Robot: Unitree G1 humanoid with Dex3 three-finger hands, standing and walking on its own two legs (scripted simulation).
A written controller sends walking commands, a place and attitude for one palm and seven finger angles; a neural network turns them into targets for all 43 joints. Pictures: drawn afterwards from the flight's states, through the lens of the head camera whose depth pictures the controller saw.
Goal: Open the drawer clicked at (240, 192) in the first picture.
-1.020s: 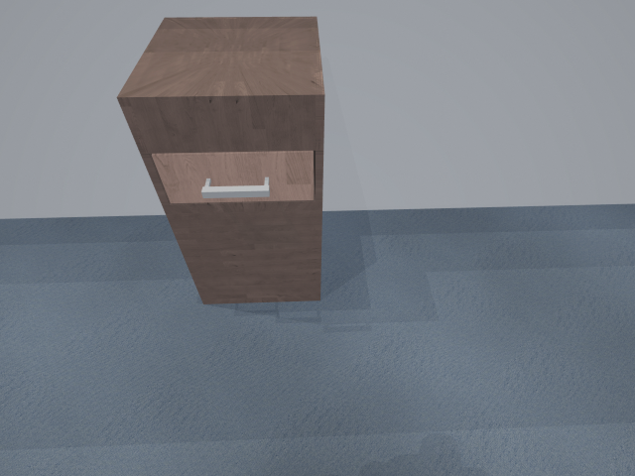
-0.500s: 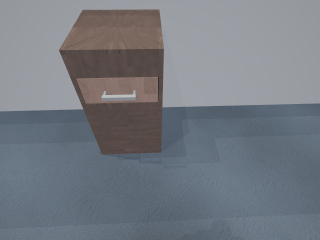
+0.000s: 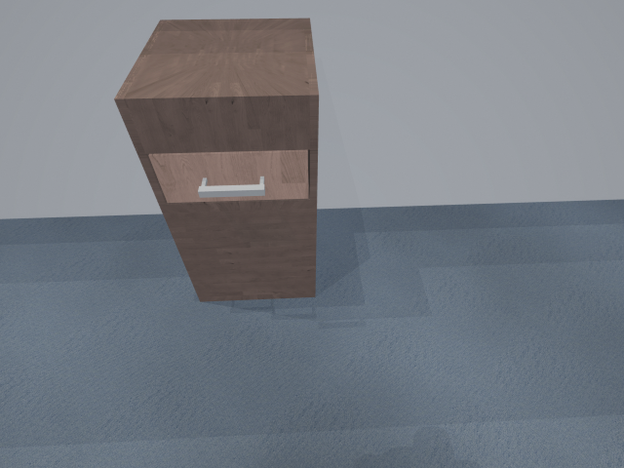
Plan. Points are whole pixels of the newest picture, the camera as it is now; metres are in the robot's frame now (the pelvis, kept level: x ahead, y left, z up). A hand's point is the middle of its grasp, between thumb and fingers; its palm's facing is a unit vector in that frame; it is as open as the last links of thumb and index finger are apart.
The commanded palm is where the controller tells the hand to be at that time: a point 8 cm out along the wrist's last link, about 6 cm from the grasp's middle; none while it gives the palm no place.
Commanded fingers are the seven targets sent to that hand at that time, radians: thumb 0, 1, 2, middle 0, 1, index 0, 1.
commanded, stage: take the last steps up to it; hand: left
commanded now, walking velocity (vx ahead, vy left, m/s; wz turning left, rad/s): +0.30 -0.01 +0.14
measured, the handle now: (232, 185) +0.78 +0.25 -0.17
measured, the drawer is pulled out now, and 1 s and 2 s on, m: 0.00 0.00 0.00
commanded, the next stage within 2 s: come to a stop and stand still in 0.74 s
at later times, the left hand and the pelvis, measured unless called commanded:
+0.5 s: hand out of the picture +0.13 +0.18 -0.18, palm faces +0.13 -0.96 -0.25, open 7.3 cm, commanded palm none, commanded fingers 0.00 0.90 0.90 -0.20 -0.30 -0.20 -0.30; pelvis +0.09 -0.03 -0.02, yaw +5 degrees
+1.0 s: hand (233, 408) +0.24 +0.15 -0.18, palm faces +0.19 -0.95 -0.25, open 7.3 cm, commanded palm none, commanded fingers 0.00 0.90 0.90 -0.20 -0.30 -0.20 -0.30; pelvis +0.25 -0.04 -0.02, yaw +8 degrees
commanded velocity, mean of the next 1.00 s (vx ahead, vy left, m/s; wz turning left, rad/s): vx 0.14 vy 0.01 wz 0.05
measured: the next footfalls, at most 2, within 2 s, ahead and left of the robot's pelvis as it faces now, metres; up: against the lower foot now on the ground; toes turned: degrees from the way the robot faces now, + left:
right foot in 0.46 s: +0.17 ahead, -0.13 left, +0.00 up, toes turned -2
left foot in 0.72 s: +0.26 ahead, +0.09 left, +0.00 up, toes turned +11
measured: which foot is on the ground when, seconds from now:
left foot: down 0.00-0.46, up 0.48-0.70, down 0.72-1.00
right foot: down 0.00-0.24, up 0.26-0.44, down 0.46-0.72, up 0.74-0.88, down 0.90-1.00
